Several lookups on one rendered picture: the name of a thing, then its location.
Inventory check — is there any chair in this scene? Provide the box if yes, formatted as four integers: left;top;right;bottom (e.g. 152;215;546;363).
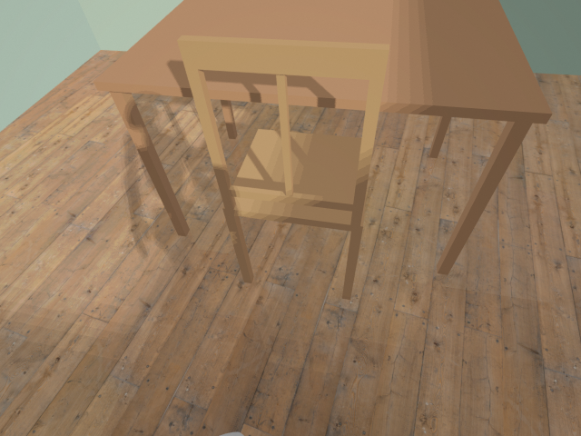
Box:
177;35;389;300

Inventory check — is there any table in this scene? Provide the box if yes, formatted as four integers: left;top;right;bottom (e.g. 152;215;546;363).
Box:
94;0;552;275

